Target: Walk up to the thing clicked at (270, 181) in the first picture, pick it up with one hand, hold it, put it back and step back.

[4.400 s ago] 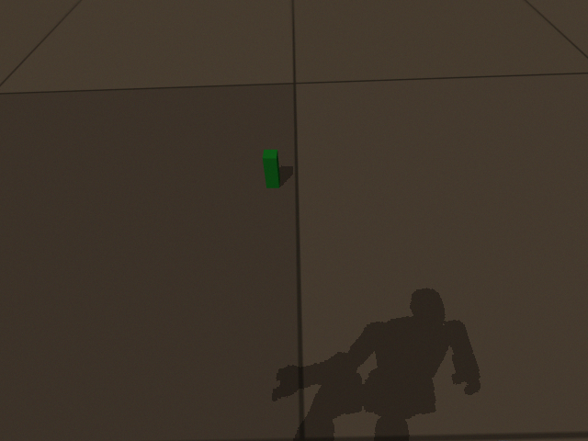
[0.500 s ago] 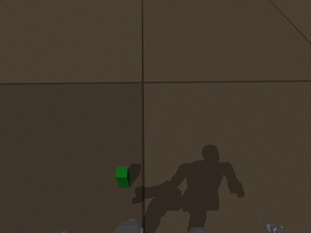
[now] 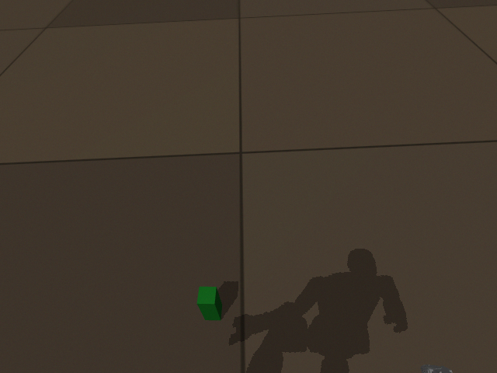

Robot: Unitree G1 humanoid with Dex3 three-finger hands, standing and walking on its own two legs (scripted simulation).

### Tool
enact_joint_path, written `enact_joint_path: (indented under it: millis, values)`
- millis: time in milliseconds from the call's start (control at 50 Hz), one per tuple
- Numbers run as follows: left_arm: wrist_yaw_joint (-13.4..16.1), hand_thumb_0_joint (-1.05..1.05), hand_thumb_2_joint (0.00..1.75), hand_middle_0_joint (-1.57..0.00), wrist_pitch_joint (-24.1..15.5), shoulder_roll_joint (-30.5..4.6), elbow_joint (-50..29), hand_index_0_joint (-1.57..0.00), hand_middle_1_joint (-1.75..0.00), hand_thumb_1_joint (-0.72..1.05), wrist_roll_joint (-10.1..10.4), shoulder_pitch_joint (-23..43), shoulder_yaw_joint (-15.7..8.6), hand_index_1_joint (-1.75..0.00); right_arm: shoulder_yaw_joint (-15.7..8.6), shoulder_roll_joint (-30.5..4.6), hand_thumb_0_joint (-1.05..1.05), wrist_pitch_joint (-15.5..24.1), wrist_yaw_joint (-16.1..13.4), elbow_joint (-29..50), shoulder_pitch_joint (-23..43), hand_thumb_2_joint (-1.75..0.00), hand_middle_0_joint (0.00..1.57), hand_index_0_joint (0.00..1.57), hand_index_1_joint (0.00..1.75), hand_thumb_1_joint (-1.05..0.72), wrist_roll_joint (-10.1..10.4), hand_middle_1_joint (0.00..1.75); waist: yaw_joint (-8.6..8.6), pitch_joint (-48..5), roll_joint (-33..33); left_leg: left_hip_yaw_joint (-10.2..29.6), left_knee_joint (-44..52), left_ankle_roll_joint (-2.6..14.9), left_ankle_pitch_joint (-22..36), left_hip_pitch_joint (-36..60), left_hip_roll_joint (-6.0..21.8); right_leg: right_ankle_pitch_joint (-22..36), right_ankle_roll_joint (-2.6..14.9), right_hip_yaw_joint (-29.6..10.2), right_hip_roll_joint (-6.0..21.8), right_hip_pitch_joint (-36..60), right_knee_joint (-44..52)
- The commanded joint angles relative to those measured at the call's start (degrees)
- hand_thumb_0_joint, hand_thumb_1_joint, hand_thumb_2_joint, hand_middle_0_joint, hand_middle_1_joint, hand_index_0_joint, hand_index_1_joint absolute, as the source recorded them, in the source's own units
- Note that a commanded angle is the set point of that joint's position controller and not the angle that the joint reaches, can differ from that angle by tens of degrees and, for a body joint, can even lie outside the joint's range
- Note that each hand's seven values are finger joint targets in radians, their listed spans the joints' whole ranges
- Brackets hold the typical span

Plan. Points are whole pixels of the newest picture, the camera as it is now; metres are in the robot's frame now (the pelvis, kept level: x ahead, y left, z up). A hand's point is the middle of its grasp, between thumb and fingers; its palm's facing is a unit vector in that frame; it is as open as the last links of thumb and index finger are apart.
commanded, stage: walk up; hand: left
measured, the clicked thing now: (210, 304) +0.44 +0.22 -0.68
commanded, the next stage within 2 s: none
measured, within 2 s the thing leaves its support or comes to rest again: neither
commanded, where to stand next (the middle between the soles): +0.11 +0.01 m, yaw +0 degrees
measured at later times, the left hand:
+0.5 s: hand out of the picture +0.09 +0.25 -0.16, palm faces -0.03 -0.95 -0.33, open 7.4 cm
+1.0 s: hand out of the picture +0.09 +0.25 -0.16, palm faces -0.04 -0.92 -0.38, open 7.4 cm
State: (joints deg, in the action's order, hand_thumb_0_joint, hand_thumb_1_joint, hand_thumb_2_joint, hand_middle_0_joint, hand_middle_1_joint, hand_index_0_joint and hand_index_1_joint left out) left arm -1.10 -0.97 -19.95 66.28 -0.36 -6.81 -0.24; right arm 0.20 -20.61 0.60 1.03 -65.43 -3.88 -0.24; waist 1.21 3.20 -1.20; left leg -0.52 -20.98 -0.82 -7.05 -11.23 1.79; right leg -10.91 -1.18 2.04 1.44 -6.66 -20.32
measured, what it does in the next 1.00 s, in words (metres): shifts its weight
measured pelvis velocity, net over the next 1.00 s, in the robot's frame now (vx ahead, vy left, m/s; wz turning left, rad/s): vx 0.05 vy -0.02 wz -0.01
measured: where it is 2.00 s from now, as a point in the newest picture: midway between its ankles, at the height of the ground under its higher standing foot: outside the picture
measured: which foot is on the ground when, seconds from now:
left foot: down 0.00-0.96, up 0.98-1.00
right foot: down 0.00-1.00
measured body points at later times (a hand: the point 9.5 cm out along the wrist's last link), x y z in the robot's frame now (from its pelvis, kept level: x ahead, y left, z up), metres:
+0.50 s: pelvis +0.01 +0.00 +0.00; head +0.02 +0.00 +0.45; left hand +0.09 +0.30 -0.13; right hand +0.08 -0.30 -0.13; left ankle +0.05 +0.13 -0.75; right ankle +0.00 -0.13 -0.75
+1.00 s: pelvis +0.05 -0.02 -0.01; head +0.05 -0.03 +0.44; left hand +0.10 +0.29 -0.13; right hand +0.09 -0.35 -0.14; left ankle +0.05 +0.12 -0.74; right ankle +0.03 -0.13 -0.75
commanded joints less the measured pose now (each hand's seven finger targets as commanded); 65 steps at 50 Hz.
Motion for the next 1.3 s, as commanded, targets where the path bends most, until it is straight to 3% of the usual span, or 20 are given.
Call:
enact_joint_path:
  millis: [0, 180, 700, 720, 740, 780, 840, 860, 900, 920, 940, 960, 980, 1000, 1060, 1100, 1220, 1240, 1260, 1280]
  values:
    - [1.07, 0.0, 0.9, -0.2, -0.84, -12.21, -3.19, -0.2, -0.3, 0.9, 0.3, 3.07, -2.52, -0.3, -2.38, -11.15, 0.0, 1.54, -1.01, 2.66, 3.14, -0.9, 0.2, 0.2, 0.3, -0.9, 0.01, 0.3, -0.8, -5.18, 1.37, 5.61, 4.14, 1.64, 2.51, 3.46, 5.83, 3.43, 2.05, -5.68, 6.41, -0.97, 5.02]
    - [1.02, 0.0, 0.9, -0.2, -0.23, -11.87, -3.15, -0.2, -0.3, 0.9, 0.23, 4.26, -2.58, -0.3, -2.43, -11.64, 0.0, 1.56, -1.21, 1.99, 2.82, -0.9, 0.2, 0.2, 0.3, -0.9, -0.31, 0.3, -0.99, -3.14, -1.0, 6.56, 7.18, 1.54, -4.14, 0.29, 6.01, 1.32, 2.12, -5.26, 5.74, 0.06, 4.99]
    - [1.11, 0.0, 0.9, -0.2, -0.26, -11.61, -3.19, -0.2, -0.3, 0.9, -0.08, 4.07, -2.8, -0.3, -2.65, -11.04, 0.0, 1.38, -1.33, 2.09, 2.3, -0.9, 0.2, 0.2, 0.3, -0.9, -0.16, 0.3, -1.48, -6.05, 1.65, 4.75, 4.57, 1.64, 5.03, 5.46, 5.89, 5.04, 1.74, -5.03, 6.08, 0.11, 5.61]
    - [0.3, 0.0, 0.9, -0.2, -0.56, -13.66, -4.86, -0.2, -0.3, 0.9, -1.2, 0.98, -3.84, -0.3, -4.51, -14.79, 0.0, 1.55, -0.58, 3.68, -2.45, -0.9, 0.2, 0.2, 0.3, -0.9, -0.7, 0.3, -1.8, -10.0, 1.01, 3.04, 2.23, 4.13, -19.27, 8.28, 2.82, -16.59, 3.77, -2.98, 3.1, -0.2, 2.65]
    - [-0.04, 0.0, 0.9, -0.2, -0.32, -13.77, -5.09, -0.2, -0.3, 0.9, -1.79, 1.89, -4.01, -0.3, -5.09, -15.19, 0.0, 1.35, -0.34, 3.14, -4.27, -0.9, 0.2, 0.2, 0.3, -0.9, -1.35, 0.3, -2.71, -5.44, -0.13, 5.8, 3.64, 4.81, -30.91, 5.58, 3.52, -25.78, 4.26, -3.98, 2.8, -6.65, 0.23]
    - [-0.54, 0.0, 0.9, -0.2, 0.05, -12.17, -6.44, -0.2, -0.3, 0.9, -2.19, 2.65, -4.17, -0.3, -6.03, -16.66, 0.0, 1.09, -0.17, 3.52, -6.7, -0.9, 0.2, 0.2, 0.3, -0.9, -1.75, 0.3, -4.01, 1.55, -4.6, 13.55, 9.34, 7.09, -40.14, 4.88, 8.25, -27.03, 3.23, -1.59, 0.85, -17.56, -7.28]
    - [-0.31, 0.0, 0.9, -0.2, -0.66, -10.36, -7.85, -0.2, -0.3, 0.9, -1.99, -0.89, -4.19, -0.3, -7.36, -18.22, 0.0, 1.86, -0.37, 7.07, -3.87, -0.9, 0.2, 0.2, 0.3, -0.9, -1.84, 0.3, -2.31, 4.02, -5.2, 20.09, 10.23, 13.44, -21.42, 4.92, 16.88, -13.79, 3.34, -2.55, 2.91, -17.71, -15.11]
    - [-0.22, 0.0, 0.9, -0.2, -1.42, -10.25, -8.07, -0.2, -0.3, 0.9, -1.76, -1.43, -4.06, -0.3, -6.74, -16.18, 0.0, 1.87, -0.28, 7.89, -2.8, -0.9, 0.2, 0.2, 0.3, -0.9, -1.9, 0.3, -1.56, 1.31, -3.39, 16.81, 7.12, 12.43, -13.74, 5.48, 14.28, -12.31, 3.31, -2.3, 2.1, -14.7, -10.38]
    - [0.15, 0.0, 0.9, -0.2, -2.35, -10.99, -6.76, -0.2, -0.3, 0.9, -1.96, -6.72, -4.73, -0.3, -5.84, -13.18, 0.0, 1.04, 0.19, 9.82, -0.25, -0.9, 0.2, 0.2, 0.3, -0.9, -1.17, 0.3, 1.37, -3.71, -2.04, 7.67, -0.91, 7.36, -13.78, -1.97, 7.38, -9.08, 4.14, -3.22, 1.35, 0.11, 1.05]
    - [0.67, 0.0, 0.9, -0.2, -2.32, -13.01, -5.96, -0.2, -0.3, 0.9, -2.37, -9.66, -5.49, -0.3, -4.83, -10.28, 0.0, 0.38, 0.27, 11.12, 2.44, -0.9, 0.2, 0.2, 0.3, -0.9, -0.56, 0.3, 2.98, -1.79, 4.75, 1.92, -10.67, 4.13, -16.34, -10.53, 1.99, -12.76, 4.93, -11.82, 5.92, 5.52, 8.4]
    - [1.42, 0.0, 0.9, -0.2, -2.63, -16.37, -6.88, -0.2, -0.3, 0.9, -2.45, -8.37, -6.11, -0.3, -3.41, -6.46, 0.0, -0.21, 0.09, 11.49, 2.31, -0.9, 0.2, 0.2, 0.3, -0.9, -0.83, 0.3, 2.6, 0.99, 10.7, 0.46, -17.2, 0.52, -20.21, -17.3, -3.16, -13.46, 6.35, -25.49, 15.36, 5.17, 14.49]
    - [1.96, 0.0, 0.9, -0.2, -2.71, -17.51, -8.47, -0.2, -0.3, 0.9, -2.57, -3.77, -6.0, -0.3, -4.19, -9.01, 0.0, -0.84, -0.45, 10.46, 1.61, -0.9, 0.2, 0.2, 0.3, -0.9, -0.86, 0.3, 1.65, 2.52, 3.6, 6.34, -18.74, 0.55, -20.62, -14.42, -1.88, -11.67, 8.2, -25.39, 18.16, -1.18, 12.97]
    - [2.1, 0.0, 0.9, -0.2, -2.52, -17.68, -9.61, -0.2, -0.3, 0.9, -2.3, 0.09, -5.74, -0.3, -4.46, -9.85, 0.0, -0.76, -0.63, 9.8, -1.69, -0.9, 0.2, 0.2, 0.3, -0.9, -0.32, 0.3, -0.38, 3.13, 4.67, 6.87, -19.31, 0.83, -21.14, -9.63, -0.38, -6.5, 11.44, -23.36, 18.52, -5.73, 10.27]
    - [2.33, 0.0, 0.9, -0.2, -2.74, -16.11, -10.33, -0.2, -0.3, 0.9, -1.79, 1.5, -5.39, -0.3, -4.23, -10.0, 0.0, -0.75, -0.67, 9.16, -3.7, -0.9, 0.2, 0.2, 0.3, -0.9, -0.21, 0.3, -1.28, 3.38, 5.32, 7.45, -20.02, 0.86, -20.99, -9.72, 0.0, 5.13, 11.69, -19.56, 16.83, -3.3, 7.58]
    - [3.39, 0.0, 0.9, -0.2, -3.01, -14.82, -9.86, -0.2, -0.3, 0.9, -0.31, -1.77, -5.22, -0.3, -4.11, -10.49, 0.0, -1.51, -0.82, 8.71, -5.38, -0.9, 0.2, 0.2, 0.3, -0.9, -0.72, 0.3, -1.11, -1.62, 8.04, 7.22, -20.77, 1.5, -17.25, -11.63, -0.15, 44.0, 8.73, -10.94, 14.68, 7.55, -1.6]
    - [4.08, 0.0, 0.9, -0.2, -2.5, -16.37, -10.81, -0.2, -0.3, 0.9, 0.07, -3.11, -5.78, -0.3, -4.52, -11.21, 0.0, -2.34, -0.95, 9.97, -5.09, -0.9, 0.2, 0.2, 0.3, -0.9, -1.04, 0.3, -0.45, -2.45, 10.09, 5.84, -23.61, 2.25, -15.45, -12.29, 0.04, 50.58, 10.07, -11.01, 16.4, 7.92, -4.82]
    - [4.23, 0.0, 0.9, -0.2, 0.17, -15.0, -14.21, -0.2, -0.3, 0.9, 0.73, 1.31, -5.22, -0.3, -4.72, -11.13, 0.0, -1.74, -1.01, 10.18, -5.19, -0.9, 0.2, 0.2, 0.3, -0.9, -0.21, 0.3, -1.59, -4.93, 11.39, -0.03, -11.85, 2.59, -6.57, -6.59, -1.89, 43.69, 7.94, -4.87, 10.69, 4.0, -14.7]
    - [4.07, 0.0, 0.9, -0.2, 0.89, -15.0, -14.78, -0.2, -0.3, 0.9, 1.12, 2.32, -5.26, -0.3, -4.84, -11.66, 0.0, -1.26, -1.22, 9.67, -6.95, -0.9, 0.2, 0.2, 0.3, -0.9, -0.08, 0.3, -2.74, -6.55, 8.85, -0.91, -4.58, 2.31, 7.34, -3.38, -1.69, 38.56, 5.99, -2.52, 8.46, 3.53, -19.38]
    - [3.8, 0.0, 0.9, -0.2, 1.52, -13.56, -16.13, -0.2, -0.3, 0.9, 1.68, 3.46, -4.93, -0.3, -6.16, -15.34, 0.0, -0.92, -1.55, 9.87, -7.75, -0.9, 0.2, 0.2, 0.3, -0.9, -0.04, 0.3, -3.72, -10.15, 1.53, 3.38, -5.41, 4.09, 35.49, 3.23, 2.94, 25.57, 2.75, -0.28, 3.97, -0.8, -26.67]
    - [3.7, 0.0, 0.9, -0.2, 2.25, -11.32, -17.04, -0.2, -0.3, 0.9, 2.81, 3.9, -4.63, -0.3, -6.97, -17.9, 0.0, -0.87, -1.94, 10.3, -8.14, -0.9, 0.2, 0.2, 0.3, -0.9, 0.09, 0.3, -4.4, -11.61, -5.28, 11.74, -5.85, 8.8, 51.77, 9.97, 9.36, 7.65, 0.97, -0.61, -3.47, -9.22, -35.32]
